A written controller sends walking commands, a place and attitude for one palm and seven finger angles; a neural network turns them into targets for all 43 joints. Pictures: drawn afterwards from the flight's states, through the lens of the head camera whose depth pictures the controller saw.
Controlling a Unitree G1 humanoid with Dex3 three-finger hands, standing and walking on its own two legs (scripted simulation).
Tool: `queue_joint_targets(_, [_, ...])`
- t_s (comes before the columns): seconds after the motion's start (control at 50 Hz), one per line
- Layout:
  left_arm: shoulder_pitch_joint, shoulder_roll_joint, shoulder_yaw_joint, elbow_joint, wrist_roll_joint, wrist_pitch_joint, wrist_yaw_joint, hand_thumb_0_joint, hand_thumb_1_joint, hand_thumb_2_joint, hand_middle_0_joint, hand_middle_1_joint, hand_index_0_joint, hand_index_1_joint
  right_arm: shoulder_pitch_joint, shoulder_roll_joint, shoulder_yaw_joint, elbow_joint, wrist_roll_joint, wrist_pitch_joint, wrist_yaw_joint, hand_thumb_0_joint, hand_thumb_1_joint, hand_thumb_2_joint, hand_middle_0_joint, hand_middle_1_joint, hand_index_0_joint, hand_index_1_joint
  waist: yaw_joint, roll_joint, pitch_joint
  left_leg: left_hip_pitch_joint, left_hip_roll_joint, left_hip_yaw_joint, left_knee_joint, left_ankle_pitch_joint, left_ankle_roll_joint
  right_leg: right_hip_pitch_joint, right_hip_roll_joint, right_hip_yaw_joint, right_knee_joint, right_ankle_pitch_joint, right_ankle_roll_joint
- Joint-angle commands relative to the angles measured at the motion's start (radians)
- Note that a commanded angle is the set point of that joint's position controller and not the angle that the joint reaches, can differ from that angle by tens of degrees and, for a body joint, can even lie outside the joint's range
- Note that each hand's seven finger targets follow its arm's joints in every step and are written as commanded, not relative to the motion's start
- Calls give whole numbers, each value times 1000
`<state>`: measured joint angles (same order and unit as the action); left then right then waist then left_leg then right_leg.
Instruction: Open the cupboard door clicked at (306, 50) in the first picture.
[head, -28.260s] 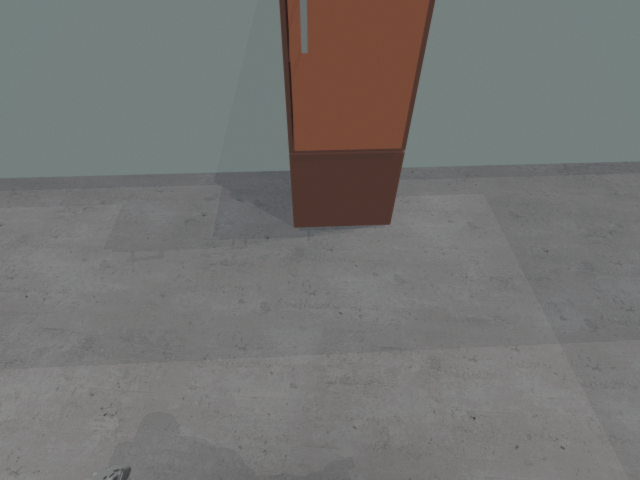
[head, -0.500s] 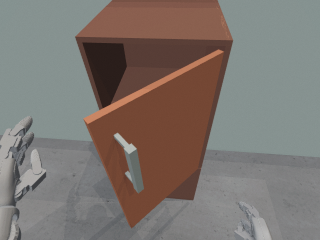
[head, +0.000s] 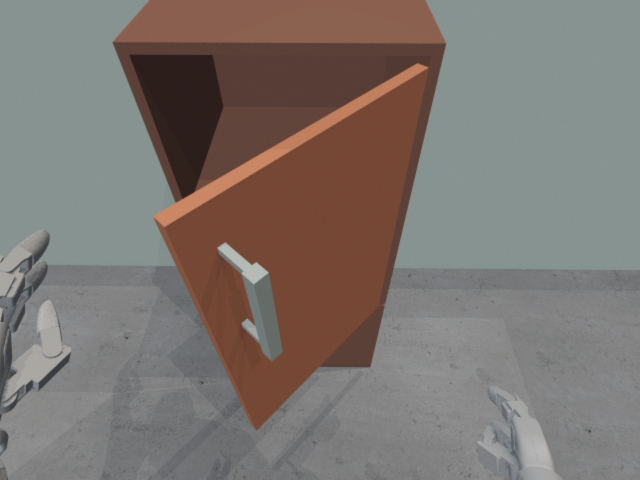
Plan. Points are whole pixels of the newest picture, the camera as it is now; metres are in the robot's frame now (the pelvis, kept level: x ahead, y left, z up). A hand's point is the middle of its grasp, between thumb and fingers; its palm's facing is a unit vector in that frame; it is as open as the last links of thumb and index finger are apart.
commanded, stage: step back with the hand held close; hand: left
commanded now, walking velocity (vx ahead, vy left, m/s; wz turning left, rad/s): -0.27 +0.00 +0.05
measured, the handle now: (253, 307) +0.28 +0.10 +0.10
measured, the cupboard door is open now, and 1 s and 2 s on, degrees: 47 47 47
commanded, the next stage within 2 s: stop stepping back and stand still in 0.76 s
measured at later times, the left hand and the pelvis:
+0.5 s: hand out of the picture +0.10 +0.29 +0.15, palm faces +0.45 -0.79 -0.43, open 7.4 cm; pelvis -0.09 +0.03 -0.02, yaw +3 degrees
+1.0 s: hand out of the picture +0.02 +0.30 +0.16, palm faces +0.32 -0.85 -0.42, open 7.4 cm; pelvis -0.19 +0.06 -0.02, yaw -4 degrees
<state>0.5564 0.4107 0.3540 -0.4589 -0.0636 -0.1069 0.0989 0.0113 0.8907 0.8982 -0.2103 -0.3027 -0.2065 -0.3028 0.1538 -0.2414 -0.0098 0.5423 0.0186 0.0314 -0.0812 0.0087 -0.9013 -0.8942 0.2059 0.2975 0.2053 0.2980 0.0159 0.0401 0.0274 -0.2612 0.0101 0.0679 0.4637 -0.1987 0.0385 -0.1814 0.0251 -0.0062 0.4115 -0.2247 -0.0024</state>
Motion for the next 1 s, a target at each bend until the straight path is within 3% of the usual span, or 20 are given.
queue_joint_targets(0.0, [-13, 205, 184, -243, -1, -78, 48, 0, 900, 900, -200, -300, -200, -300, -77, -103, -42, -171, 4, -49, -13, 0, -900, -900, 200, 300, 200, 300, 3, -2, -176, 80, 88, -102, -27, 247, 5, -8, -92, 81, -3, 308, 6])
queue_joint_targets(0.2, [-32, 171, 211, -258, 40, -140, 66, 0, 900, 900, -200, -300, -200, -300, -53, -126, -51, -179, -5, -119, -13, 0, -900, -900, 200, 300, 200, 300, 5, 162, -86, -399, 207, -274, -288, -465, 75, 178, 1, 17, 255, -25, 15])
queue_joint_targets(0.28, [-26, 166, 208, -247, 30, -152, 59, 0, 900, 900, -200, -300, -200, -300, -36, -111, -52, -161, -6, -142, -4, 0, -900, -900, 200, 300, 200, 300, -4, 60, -67, -346, 170, -260, -216, -406, 54, 89, -15, 52, 165, -75, -15])
queue_joint_targets(0.36, [-50, 159, 171, -269, 19, -156, 66, 0, 900, 900, -200, -300, -200, -300, -14, -100, -60, -117, -6, -148, 3, 0, -900, -900, 200, 300, 200, 300, -23, -141, -124, 28, 24, -113, 157, -185, -26, -275, -180, 250, -115, -212, -99])
queue_joint_targets(0.4, [-82, 162, 157, -267, 25, -150, 78, 0, 900, 900, -200, -300, -200, -300, -13, -89, -53, -99, -10, -144, 5, 0, -900, -900, 200, 300, 200, 300, -32, -176, -122, 63, 2, -97, 307, -119, -32, -335, -268, 281, -120, -63, -127])
queue_joint_targets(0.44, [-86, 173, 167, -258, 24, -140, 83, 0, 900, 900, -200, -300, -200, -300, -13, -84, -48, -90, -11, -140, 2, 0, -900, -900, 200, 300, 200, 300, -37, -165, -112, 53, 11, -119, 236, -101, -31, -301, -251, 222, -57, 71, -109])
queue_joint_targets(0.48, [-117, 201, 192, -304, 26, -150, 81, 0, 900, 900, -200, -300, -200, -300, -48, -105, -42, -109, -12, -144, -10, 0, -900, -900, 200, 300, 200, 300, -22, 12, -56, -20, 78, -201, -13, -36, -1, -261, -106, 133, 59, 20, -34])
queue_joint_targets(0.52, [-104, 218, 234, -331, 36, -181, 77, 0, 900, 900, -200, -300, -200, -300, -77, -122, -44, -128, -18, -168, -16, 0, -900, -900, 200, 300, 200, 300, -7, 308, -98, -276, 295, -458, -364, -451, 75, -6, 54, 21, 423, -201, 24])
queue_joint_targets(0.54, [-106, 224, 264, -336, 39, -186, 80, 0, 900, 900, -200, -300, -200, -300, -47, -107, -46, -116, -38, -181, -12, 0, -900, -900, 200, 300, 200, 300, -12, 294, -122, -359, 346, -546, -438, -543, 108, 33, 69, 62, 650, -249, 20])
queue_joint_targets(0.58, [-95, 192, 231, -321, 27, -184, 83, 0, 900, 900, -200, -300, -200, -300, -38, -84, -56, -90, -34, -193, 9, 0, -900, -900, 200, 300, 200, 300, -3, 86, -141, -178, 295, -411, -332, -308, 100, -113, 48, 70, 681, -278, 0])
queue_joint_targets(0.72, [-37, 146, 138, -283, 2, -142, 77, 0, 900, 900, -200, -300, -200, -300, -38, -79, -39, -66, -26, -190, 33, 0, -900, -900, 200, 300, 200, 300, -3, 234, -183, -5, 179, -203, -404, -232, -31, -13, 81, -88, 257, -331, -27])
queue_joint_targets(0.76, [-50, 168, 148, -286, -13, -151, 66, 0, 900, 900, -200, -300, -200, -300, -27, -75, -36, -56, -33, -181, 36, 0, -900, -900, 200, 300, 200, 300, 3, 190, -221, 66, 162, -172, -361, -116, -90, 37, 61, -85, 12, -273, -46])
queue_joint_targets(0.78, [-60, 194, 160, -293, -17, -160, 60, 0, 900, 900, -200, -300, -200, -300, -16, -76, -36, -53, -33, -169, 36, 0, -900, -900, 200, 300, 200, 300, -1, 127, -214, 118, 129, -114, -249, -38, -111, 0, 17, -48, -129, -200, -66])
queue_joint_targets(0.82, [-78, 253, 198, -291, -26, -183, 60, 0, 900, 900, -200, -300, -200, -300, -8, -53, -25, -22, -33, -144, 29, 0, -900, -900, 200, 300, 200, 300, -15, -110, -174, 211, 44, -83, 225, -27, -93, -290, -283, 197, -280, 1, -153])
queue_joint_targets(0.84, [-121, 285, 223, -317, -25, -188, 62, 0, 900, 900, -200, -300, -200, -300, -56, -51, -11, -50, -45, -160, 22, 0, -900, -900, 200, 300, 200, 300, 7, -137, -134, 98, 0, -65, 357, -158, -90, -283, -348, 198, -234, 210, -169])
queue_joint_targets(0.88, [-110, 216, 187, -265, -9, -153, 40, 0, 900, 900, -200, -300, -200, -300, -42, -78, -32, -62, -11, -174, 11, 0, -900, -900, 200, 300, 200, 300, -12, -299, -135, -52, -5, -117, 446, -147, -58, -127, -284, 82, -49, 404, -160])
queue_joint_targets(0.92, [-117, 216, 199, -254, -16, -111, 35, 0, 900, 900, -200, -300, -200, -300, -56, -74, -16, -67, -2, -163, -5, 0, -900, -900, 200, 300, 200, 300, -44, -144, -102, 43, 5, -88, 140, 17, -43, -123, -200, 4, 85, 306, -71])
queue_joint_targets(0.94, [-120, 203, 197, -276, -17, -105, 38, 0, 900, 900, -200, -300, -200, -300, -58, -92, -18, -72, -3, -171, -17, 0, -900, -900, 200, 300, 200, 300, -40, 79, -109, 131, 54, -175, -37, 211, -14, -158, -92, -29, 195, 138, -9])
queue_joint_targets(0.96, [-136, 212, 200, -306, -17, -114, 44, 0, 900, 900, -200, -300, -200, -300, -59, -104, -17, -83, -7, -191, -15, 0, -900, -900, 200, 300, 200, 300, -15, 270, -145, 144, 166, -353, -159, 288, 34, -134, 6, -29, 293, -124, 17])
queue_joint_targets(0.98, [-153, 196, 187, -285, -16, -129, 48, 0, 900, 900, -200, -300, -200, -300, -36, -95, -17, -73, -6, -216, -6, 0, -900, -900, 200, 300, 200, 300, -14, 226, -134, 108, 210, -436, -240, 129, 68, -113, 34, 34, 335, -325, 9])
